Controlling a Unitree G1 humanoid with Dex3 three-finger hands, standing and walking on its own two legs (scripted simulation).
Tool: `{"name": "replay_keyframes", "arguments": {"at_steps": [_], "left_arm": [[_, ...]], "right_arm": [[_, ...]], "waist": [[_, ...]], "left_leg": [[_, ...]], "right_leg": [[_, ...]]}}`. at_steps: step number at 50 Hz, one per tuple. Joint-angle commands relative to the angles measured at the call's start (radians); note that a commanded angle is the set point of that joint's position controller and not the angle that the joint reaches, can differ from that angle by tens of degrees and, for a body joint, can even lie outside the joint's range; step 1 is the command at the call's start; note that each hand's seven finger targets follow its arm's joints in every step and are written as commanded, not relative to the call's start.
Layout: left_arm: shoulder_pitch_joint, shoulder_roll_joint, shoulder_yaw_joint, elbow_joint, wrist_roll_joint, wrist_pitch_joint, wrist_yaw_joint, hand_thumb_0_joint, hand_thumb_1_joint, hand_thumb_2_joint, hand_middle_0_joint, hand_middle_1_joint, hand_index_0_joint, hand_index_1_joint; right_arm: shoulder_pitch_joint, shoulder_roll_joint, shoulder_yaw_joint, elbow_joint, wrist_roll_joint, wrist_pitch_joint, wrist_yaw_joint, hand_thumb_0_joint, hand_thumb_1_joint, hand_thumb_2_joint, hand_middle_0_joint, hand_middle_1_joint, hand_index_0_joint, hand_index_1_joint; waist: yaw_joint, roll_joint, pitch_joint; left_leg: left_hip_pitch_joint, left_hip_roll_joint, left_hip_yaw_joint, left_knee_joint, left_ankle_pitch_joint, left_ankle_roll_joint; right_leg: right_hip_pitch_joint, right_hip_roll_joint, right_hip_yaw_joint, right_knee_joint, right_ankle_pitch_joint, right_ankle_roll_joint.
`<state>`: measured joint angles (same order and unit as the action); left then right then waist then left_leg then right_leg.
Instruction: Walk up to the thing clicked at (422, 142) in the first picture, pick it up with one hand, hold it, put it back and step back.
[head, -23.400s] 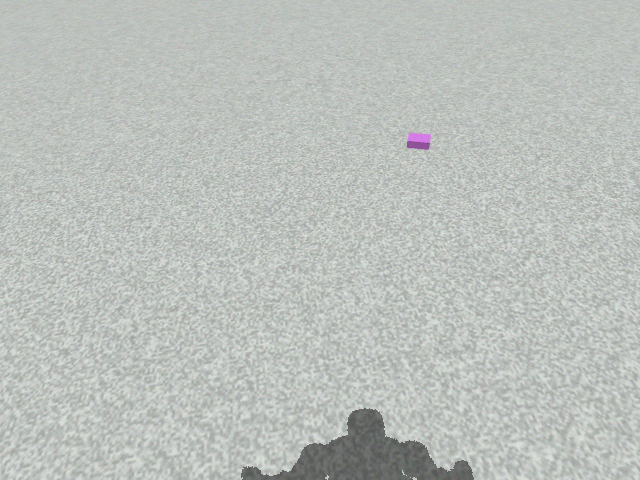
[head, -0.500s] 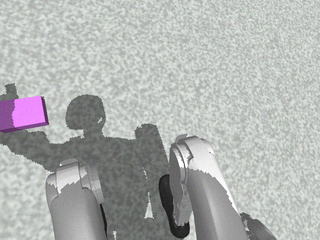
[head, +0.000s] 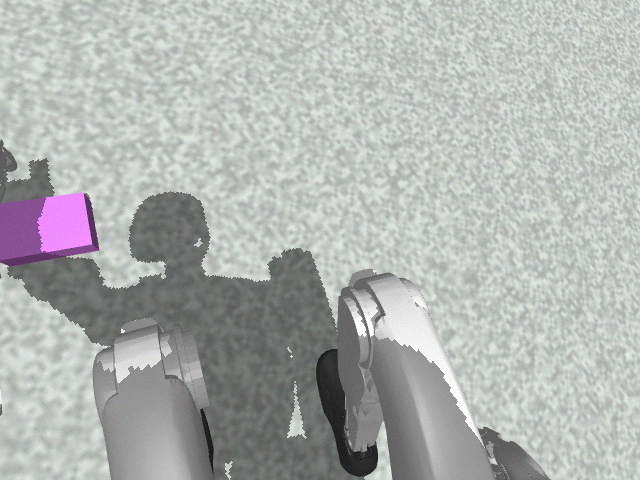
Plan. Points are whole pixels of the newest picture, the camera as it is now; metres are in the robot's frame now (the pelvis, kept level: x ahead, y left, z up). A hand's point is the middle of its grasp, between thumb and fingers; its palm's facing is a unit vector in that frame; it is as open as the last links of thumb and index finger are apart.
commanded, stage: approach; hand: left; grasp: from above
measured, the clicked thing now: (47, 229) +0.48 +0.32 -0.30
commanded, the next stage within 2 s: close in in 0.44 s
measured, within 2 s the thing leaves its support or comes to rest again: neither
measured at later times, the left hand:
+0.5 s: hand (1, 221) +0.46 +0.33 -0.18, palm faces -0.49 -0.07 -0.87, open 14.1 cm
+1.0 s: hand (27, 225) +0.46 +0.31 -0.21, palm faces -0.45 -0.08 -0.89, open 14.1 cm
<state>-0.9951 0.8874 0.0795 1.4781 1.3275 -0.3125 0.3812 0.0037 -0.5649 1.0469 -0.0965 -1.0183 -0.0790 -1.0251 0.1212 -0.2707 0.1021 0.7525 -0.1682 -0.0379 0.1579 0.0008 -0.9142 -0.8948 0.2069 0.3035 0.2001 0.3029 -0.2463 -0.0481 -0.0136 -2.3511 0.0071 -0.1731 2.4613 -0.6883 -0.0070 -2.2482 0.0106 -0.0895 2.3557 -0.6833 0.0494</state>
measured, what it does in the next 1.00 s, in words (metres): stands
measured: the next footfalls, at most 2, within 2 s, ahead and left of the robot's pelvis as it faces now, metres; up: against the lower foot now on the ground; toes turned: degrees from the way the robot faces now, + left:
none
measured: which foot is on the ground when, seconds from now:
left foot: down 0.00-1.00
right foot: down 0.00-1.00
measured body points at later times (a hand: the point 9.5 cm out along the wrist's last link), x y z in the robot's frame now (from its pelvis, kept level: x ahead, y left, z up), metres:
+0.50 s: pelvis +0.00 +0.00 +0.00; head +0.25 +0.07 +0.36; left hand +0.48 +0.33 -0.13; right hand +0.02 -0.27 -0.09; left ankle +0.07 +0.13 -0.28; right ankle +0.10 -0.13 -0.28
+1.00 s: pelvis +0.00 +0.00 -0.01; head +0.26 +0.10 +0.34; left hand +0.48 +0.32 -0.16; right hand +0.05 -0.27 -0.08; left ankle +0.07 +0.13 -0.28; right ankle +0.10 -0.13 -0.28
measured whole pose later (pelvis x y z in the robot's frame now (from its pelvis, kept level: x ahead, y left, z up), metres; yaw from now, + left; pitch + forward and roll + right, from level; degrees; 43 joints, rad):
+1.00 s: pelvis +0.00 +0.00 -0.01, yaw -2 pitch +30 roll -11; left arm -1.06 0.96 0.12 1.67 1.37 -0.28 0.51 0.00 -0.54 1.05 -0.10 -1.00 -0.08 -1.00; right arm 0.11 -0.30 0.20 0.68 -0.21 -0.10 0.18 0.00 -0.91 -0.90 0.21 0.30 0.20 0.30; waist -0.35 -0.09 0.07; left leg -2.36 0.01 -0.21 2.51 -0.69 -0.01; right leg -2.25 0.03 -0.12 2.37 -0.66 0.05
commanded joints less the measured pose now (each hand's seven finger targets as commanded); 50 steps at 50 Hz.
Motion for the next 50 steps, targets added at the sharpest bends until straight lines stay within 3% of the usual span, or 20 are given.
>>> {"name": "replay_keyframes", "arguments": {"at_steps": [1, 7, 9, 11, 12, 16, 18, 19, 22, 25, 27, 31, 34, 37, 41, 43, 46, 50], "left_arm": [[-0.378, 0.166, 0.0, -0.125, -0.015, 0.011, 0.059, 0.0, -0.591, 1.054, -0.072, -1.033, -0.059, -1.045], [-0.378, 0.2, 0.018, 0.005, 0.015, 0.084, 0.096, 0.0, -0.585, 1.048, -0.082, -1.025, -0.068, -1.039], [-0.357, 0.251, 0.05, -0.002, 0.012, 0.104, 0.105, 0.0, -0.569, 1.037, -0.103, -0.996, -0.087, -1.013], [-0.335, 0.277, 0.067, -0.008, 0.002, 0.123, 0.107, 0.0, -0.558, 1.03, -0.117, -0.978, -0.099, -0.997], [-0.298, 0.27, 0.069, -0.001, -0.009, 0.134, 0.104, 0.0, -0.555, 1.024, -0.114, -0.978, -0.098, -0.994], [-0.254, 0.341, 0.102, -0.053, -0.051, 0.149, 0.08, 0.0, -0.545, 0.999, -0.111, -0.972, -0.1, -0.982], [-0.259, 0.349, 0.105, -0.085, -0.065, 0.14, 0.059, 0.0, -0.542, 0.992, -0.108, -0.97, -0.098, -0.979], [-0.264, 0.32, 0.085, -0.088, -0.071, 0.136, 0.039, 0.0, -0.55, 1.0, -0.11, -0.969, -0.098, -0.98], [-0.279, 0.288, 0.068, -0.117, -0.097, 0.1, -0.009, 0.0, -0.558, 1.012, -0.104, -0.983, -0.093, -0.994], [-0.33, 0.272, 0.052, -0.15, -0.092, 0.048, -0.033, 0.0, -0.554, 1.008, -0.105, -1.0, -0.097, -1.009], [-0.372, 0.259, 0.038, -0.204, -0.088, 0.013, -0.037, 0.0, -0.538, 1.058, -0.126, -1.015, -0.111, -1.031], [-0.33, 0.225, 0.011, -0.147, -0.056, -0.012, -0.014, 0.0, -0.579, 1.019, -0.075, -1.02, -0.072, -1.023], [-0.313, 0.24, 0.029, -0.099, -0.032, -0.015, 0.026, 0.0, -0.549, 1.047, -0.087, -1.028, -0.082, -1.032], [-0.329, 0.26, 0.038, -0.06, 0.001, -0.011, 0.063, 0.0, -0.519, 1.029, -0.097, -1.024, -0.096, -1.024], [-0.341, 0.295, 0.068, -0.009, 0.021, 0.007, 0.124, 0.0, -0.57, 1.043, -0.073, -0.98, -0.054, -0.999], [-0.33, 0.257, 0.041, 0.073, 0.026, 0.017, 0.143, 0.0, -0.57, 1.043, -0.072, -0.971, -0.051, -0.992], [-0.356, 0.316, 0.051, 0.063, 0.037, 0.025, 0.171, 0.0, -0.563, 1.033, -0.074, -0.978, -0.056, -0.995], [-0.34, 0.341, 0.074, 0.097, 0.027, 0.045, 0.19, 0.0, -0.564, 1.028, -0.069, -0.971, -0.052, -0.988]], "right_arm": [[0.239, -0.279, -0.08, -0.004, -0.001, -0.009, -0.02, 0.0, -0.903, -0.896, 0.2, 0.3, 0.2, 0.3], [0.242, -0.287, -0.046, -0.031, -0.003, -0.018, -0.018, 0.0, -0.904, -0.897, 0.2, 0.3, 0.2, 0.3], [0.228, -0.289, -0.037, -0.05, -0.003, -0.023, -0.02, 0.0, -0.903, -0.897, 0.2, 0.3, 0.2, 0.3], [0.222, -0.288, -0.03, -0.064, 0.001, -0.027, -0.018, 0.0, -0.904, -0.897, 0.2, 0.3, 0.2, 0.3], [0.216, -0.283, -0.027, -0.069, 0.004, -0.026, -0.017, 0.0, -0.902, -0.896, 0.2, 0.3, 0.2, 0.3], [0.2, -0.282, -0.026, -0.077, 0.019, -0.031, -0.018, 0.0, -0.902, -0.895, 0.2, 0.3, 0.2, 0.3], [0.2, -0.287, -0.029, -0.08, 0.021, -0.03, -0.019, 0.0, -0.901, -0.895, 0.2, 0.3, 0.2, 0.3], [0.211, -0.285, -0.031, -0.073, 0.023, -0.032, -0.02, 0.0, -0.902, -0.896, 0.2, 0.3, 0.2, 0.3], [0.235, -0.292, -0.039, -0.057, 0.02, -0.036, -0.022, 0.0, -0.903, -0.896, 0.2, 0.3, 0.2, 0.3], [0.255, -0.303, -0.046, -0.047, 0.008, -0.035, -0.023, 0.0, -0.905, -0.897, 0.2, 0.3, 0.2, 0.3], [0.273, -0.294, -0.05, -0.035, 0.003, -0.03, -0.021, 0.0, -0.905, -0.897, 0.2, 0.3, 0.2, 0.3], [0.271, -0.297, -0.049, -0.029, -0.002, -0.022, -0.017, 0.0, -0.905, -0.899, 0.2, 0.3, 0.2, 0.3], [0.259, -0.305, -0.041, -0.031, -0.009, -0.011, -0.011, 0.0, -0.9, -0.897, 0.2, 0.3, 0.2, 0.3], [0.245, -0.305, -0.029, -0.039, -0.016, -0.01, -0.006, 0.0, -0.897, -0.896, 0.2, 0.3, 0.2, 0.3], [0.224, -0.31, -0.015, -0.046, -0.027, -0.025, 0.003, 0.0, -0.895, -0.9, 0.2, 0.3, 0.2, 0.3], [0.215, -0.316, -0.009, -0.05, -0.037, -0.037, 0.007, 0.0, -0.894, -0.9, 0.2, 0.3, 0.2, 0.3], [0.192, -0.321, 0.003, -0.062, -0.037, -0.056, 0.006, 0.0, -0.895, -0.9, 0.2, 0.3, 0.2, 0.3], [0.192, -0.338, 0.017, -0.07, -0.052, -0.084, 0.011, 0.0, -0.894, -0.899, 0.2, 0.3, 0.2, 0.3]], "waist": [[-0.061, 0.402, -0.658], [-0.077, 0.407, -0.591], [-0.049, 0.417, -0.634], [-0.04, 0.406, -0.665], [-0.034, 0.388, -0.668], [-0.001, 0.364, -0.667], [-0.013, 0.359, -0.668], [-0.034, 0.329, -0.637], [-0.059, 0.308, -0.6], [-0.084, 0.322, -0.593], [-0.08, 0.352, -0.633], [-0.073, 0.39, -0.633], [-0.063, 0.429, -0.629], [-0.075, 0.437, -0.597], [-0.078, 0.43, -0.578], [-0.118, 0.402, -0.515], [-0.107, 0.426, -0.539], [-0.125, 0.412, -0.531]], "left_leg": [[0.58, -0.001, 0.089, -0.262, 0.182, 0.024], [0.527, -0.007, 0.094, -0.274, 0.175, 0.027], [0.534, -0.007, 0.107, -0.268, 0.196, 0.03], [0.517, -0.007, 0.115, -0.26, 0.209, 0.036], [0.506, -0.006, 0.12, -0.251, 0.215, 0.04], [0.439, -0.004, 0.131, -0.247, 0.177, 0.049], [0.43, -0.003, 0.125, -0.244, 0.162, 0.049], [0.42, -0.003, 0.12, -0.235, 0.144, 0.053], [0.413, -0.003, 0.109, -0.229, 0.119, 0.049], [0.436, -0.003, 0.097, -0.222, 0.116, 0.038], [0.475, 0.002, 0.09, -0.226, 0.126, 0.031], [0.559, 0.004, 0.077, -0.233, 0.184, 0.019], [0.595, 0.003, 0.069, -0.243, 0.256, 0.013], [0.591, 0.005, 0.066, -0.241, 0.266, 0.016], [0.565, 0.005, 0.078, -0.231, 0.239, 0.022], [0.531, 0.007, 0.073, -0.222, 0.199, 0.024], [0.518, 0.008, 0.078, -0.212, 0.172, 0.027], [0.509, 0.012, 0.076, -0.192, 0.17, 0.03]], "right_leg": [[0.24, 0.034, -0.106, -0.224, 0.227, -0.077], [0.241, 0.033, -0.105, -0.214, 0.229, -0.082], [0.281, 0.033, -0.097, -0.22, 0.247, -0.081], [0.32, 0.036, -0.088, -0.22, 0.265, -0.079], [0.343, 0.039, -0.082, -0.224, 0.276, -0.075], [0.386, 0.043, -0.059, -0.233, 0.239, -0.072], [0.387, 0.043, -0.063, -0.232, 0.224, -0.072], [0.373, 0.043, -0.061, -0.236, 0.21, -0.069], [0.356, 0.039, -0.068, -0.248, 0.178, -0.07], [0.337, 0.036, -0.087, -0.254, 0.164, -0.076], [0.343, 0.039, -0.093, -0.252, 0.175, -0.074], [0.302, 0.039, -0.113, -0.228, 0.222, -0.077], [0.281, 0.037, -0.126, -0.2, 0.267, -0.082], [0.269, 0.04, -0.132, -0.19, 0.279, -0.08], [0.276, 0.043, -0.127, -0.191, 0.274, -0.078], [0.242, 0.045, -0.136, -0.184, 0.244, -0.076], [0.262, 0.049, -0.125, -0.188, 0.231, -0.077], [0.281, 0.052, -0.126, -0.181, 0.236, -0.07]]}}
